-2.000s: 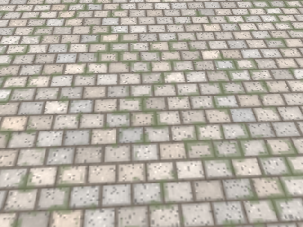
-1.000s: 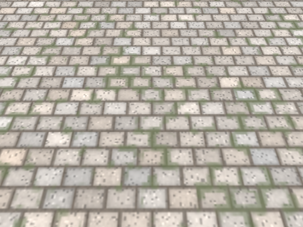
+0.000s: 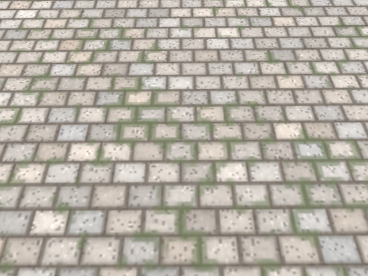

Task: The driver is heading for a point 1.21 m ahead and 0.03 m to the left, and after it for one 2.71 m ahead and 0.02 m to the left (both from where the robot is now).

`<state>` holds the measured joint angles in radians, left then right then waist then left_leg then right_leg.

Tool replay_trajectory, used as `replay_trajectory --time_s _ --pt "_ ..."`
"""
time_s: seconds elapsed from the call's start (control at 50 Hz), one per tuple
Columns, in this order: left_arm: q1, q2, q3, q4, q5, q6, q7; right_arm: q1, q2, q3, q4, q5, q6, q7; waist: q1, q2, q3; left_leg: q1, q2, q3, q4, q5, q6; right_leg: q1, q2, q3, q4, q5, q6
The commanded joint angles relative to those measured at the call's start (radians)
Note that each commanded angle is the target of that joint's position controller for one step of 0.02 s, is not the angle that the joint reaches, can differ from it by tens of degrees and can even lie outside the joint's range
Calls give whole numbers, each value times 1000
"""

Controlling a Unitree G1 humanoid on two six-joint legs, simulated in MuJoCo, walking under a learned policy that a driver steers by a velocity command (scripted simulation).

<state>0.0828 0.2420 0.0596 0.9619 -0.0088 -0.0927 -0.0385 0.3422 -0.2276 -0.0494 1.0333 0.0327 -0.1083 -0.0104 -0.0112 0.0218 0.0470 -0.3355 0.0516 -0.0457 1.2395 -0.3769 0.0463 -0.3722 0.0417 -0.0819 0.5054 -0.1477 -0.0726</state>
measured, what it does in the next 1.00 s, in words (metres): walks ahead: left foot, then right foot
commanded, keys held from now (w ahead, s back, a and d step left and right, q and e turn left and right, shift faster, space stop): w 0.26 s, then s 0.40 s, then w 0.34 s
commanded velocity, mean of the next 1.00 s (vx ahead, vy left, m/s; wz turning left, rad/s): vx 0.23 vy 0.00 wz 0.00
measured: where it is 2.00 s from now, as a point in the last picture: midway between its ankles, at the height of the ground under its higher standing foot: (167, 256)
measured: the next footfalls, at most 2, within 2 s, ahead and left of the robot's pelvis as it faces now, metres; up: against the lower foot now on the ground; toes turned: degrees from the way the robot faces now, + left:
left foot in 0.40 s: +0.43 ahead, +0.15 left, +0.00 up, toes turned +2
right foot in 0.82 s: +0.29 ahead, -0.07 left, +0.00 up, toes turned -2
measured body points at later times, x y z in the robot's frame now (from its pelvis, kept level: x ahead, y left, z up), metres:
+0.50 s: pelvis +0.26 +0.05 +0.00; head +0.31 +0.07 +0.44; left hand +0.27 +0.32 -0.16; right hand +0.43 -0.19 -0.12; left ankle +0.38 +0.15 -0.73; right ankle +0.12 -0.09 -0.65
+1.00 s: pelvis +0.30 +0.02 +0.02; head +0.28 -0.01 +0.47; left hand +0.24 +0.29 -0.10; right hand +0.44 -0.25 -0.11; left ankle +0.38 +0.19 -0.65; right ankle +0.25 -0.07 -0.73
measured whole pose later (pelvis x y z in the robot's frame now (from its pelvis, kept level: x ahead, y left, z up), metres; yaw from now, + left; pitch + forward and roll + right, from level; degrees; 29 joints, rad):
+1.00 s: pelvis +0.30 +0.02 +0.02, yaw -1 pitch +1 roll +3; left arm 0.45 0.22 0.05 1.06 0.00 -0.06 0.03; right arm 0.11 -0.28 -0.09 0.96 0.02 -0.03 -0.02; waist 0.06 0.01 -0.07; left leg -0.61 0.01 -0.01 0.92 -0.16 0.03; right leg -0.11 -0.04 0.00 0.33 -0.25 -0.04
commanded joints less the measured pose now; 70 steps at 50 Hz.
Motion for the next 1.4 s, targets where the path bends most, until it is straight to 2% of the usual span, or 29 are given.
replay_trajectory --time_s 0.02,0.12,0.26,0.32,0.38,0.4,0.42,0.44,0.46,0.48,0.52,0.54,0.66,0.76,0.8,0.82,0.84,0.86,0.88,0.9,0.94,0.98,1.2,1.28,1.3,1.32,1.34,1.36,1.4 --pt "14 59 3 -17 17 -22 -8 42 -72 -30 -60 -7 2 -16 -14 -90 -65 -201 110 -41 6 98 22 141 -266 334 -354 -75 -154" --pt "124 129 12 22 15 -23 29 -111 -82 -40 -129 -27 25 -22 -5 -70 15 -337 135 -16 -234 265 -30 109 -258 246 -432 -4 -181" --pt "276 152 16 48 -6 -6 49 -366 -54 -18 -199 -15 10 16 78 -58 36 -314 62 50 -628 497 -44 251 -234 140 -403 87 -132" --pt "304 146 14 65 3 22 56 -398 -61 -13 -221 -27 -3 37 74 -71 30 -261 14 58 -730 463 -21 345 -245 114 -263 374 -97" --pt "257 154 14 51 3 37 57 -153 -150 -47 -145 -42 -19 40 -50 -100 -125 58 -51 85 -826 563 33 374 -186 95 13 602 -20" --pt "286 128 2 34 19 33 55 -45 -226 -62 -120 -60 -22 33 -70 -18 -247 315 78 -10 -751 1039 75 243 -119 57 221 379 33" --pt "445 -1 -36 60 28 23 45 -5 -249 -50 -110 -87 -9 26 -10 226 -418 678 372 -312 -668 1519 280 -67 11 51 606 -354 111" --pt "480 27 -33 94 4 16 41 24 -152 -19 -106 -69 0 32 -29 197 -562 697 402 -376 -669 1637 332 -64 13 238 730 -602 127" --pt "417 91 -17 77 -25 22 40 -49 -144 -16 -113 -46 8 37 -23 163 -503 608 358 -299 -706 1443 313 -106 -35 249 757 -585 130" --pt "315 116 -11 53 -24 38 51 -156 -127 -10 -138 -39 16 33 -9 80 -387 465 299 -237 -750 1237 260 -125 -76 208 714 -538 137" --pt "240 108 -2 40 -8 91 78 -281 -112 2 -158 -48 35 17 32 47 -216 175 234 -149 -834 982 207 -66 -108 166 599 -476 148" --pt "250 89 -5 37 -3 114 87 -301 -150 -10 -164 -57 50 15 44 75 -188 85 220 -136 -870 899 203 -13 -87 137 557 -440 152" --pt "230 92 17 9 9 161 120 -303 -180 -22 -174 -59 98 -29 36 90 -196 14 248 -137 -956 625 247 -25 -51 115 635 -338 136" --pt "289 67 18 38 12 133 87 -314 -138 -17 -128 -27 106 -34 77 198 -184 -112 146 -67 -1068 -173 112 234 -41 13 208 -223 83" --pt "337 62 16 72 23 127 69 -310 -145 -22 -125 -3 113 -35 105 141 -102 -148 105 -35 -1005 -304 48 279 -9 -41 15 -232 29" --pt "368 73 11 77 34 118 63 -304 -103 -14 -137 -3 115 -33 103 -22 -69 -207 45 16 -793 -295 2 285 -124 140 -148 -397 -26" --pt "355 135 16 61 22 113 64 -310 -28 -1 -154 -10 106 -22 74 -267 -39 -388 -65 150 -454 -190 -55 290 -347 471 -288 -648 -115" --pt "322 257 41 42 38 89 59 -398 -128 -33 -200 4 88 -19 88 -286 89 -493 -62 9 -373 -91 -28 110 -448 729 -468 -846 -220" --pt "223 240 37 14 38 58 69 -383 -185 -54 -196 16 75 -18 33 -240 145 -516 -31 -32 -321 27 -13 106 -425 684 -486 -755 -182" --pt "182 186 24 10 30 34 71 -334 -192 -62 -168 3 69 -15 3 -215 127 -499 -25 -36 -306 117 -10 145 -377 575 -456 -596 -121" --pt "225 137 16 22 7 14 66 -306 -163 -68 -136 -23 66 -14 14 -172 69 -484 -17 -10 -289 200 -16 230 -323 434 -433 -444 -67" --pt "320 90 5 53 3 5 66 -320 -115 -64 -130 -20 61 -6 35 -154 38 -489 -11 16 -301 267 -21 306 -297 357 -427 -328 -61" --pt "433 139 21 84 4 33 71 -459 -60 -20 -189 -11 35 28 112 -186 56 -227 -34 111 -681 285 -53 321 -265 163 -299 212 -81" --pt "372 135 28 75 -7 40 70 -223 -161 -53 -127 -23 31 20 -19 -155 -78 131 -55 86 -877 480 32 323 -221 136 -40 528 -8" --pt "368 113 19 48 16 32 69 -86 -233 -68 -102 -43 29 11 -53 -54 -231 422 99 -57 -773 868 80 169 -170 99 155 301 39" --pt "472 -3 -14 53 33 20 68 -32 -268 -69 -82 -46 46 7 -19 209 -368 716 330 -290 -716 1177 236 -116 -40 47 471 -366 109" --pt "505 12 -9 75 6 17 65 -9 -204 -48 -72 -33 53 14 -27 202 -465 649 383 -387 -784 1073 316 -107 -39 170 634 -554 130" --pt "429 72 9 58 -24 24 67 -80 -175 -41 -82 -27 56 18 -23 150 -352 516 337 -319 -846 826 298 -161 -76 160 711 -528 133" --pt "300 73 18 38 -13 50 87 -247 -97 -12 -117 -42 51 16 11 51 -168 244 230 -177 -917 631 210 -155 -132 141 641 -416 130"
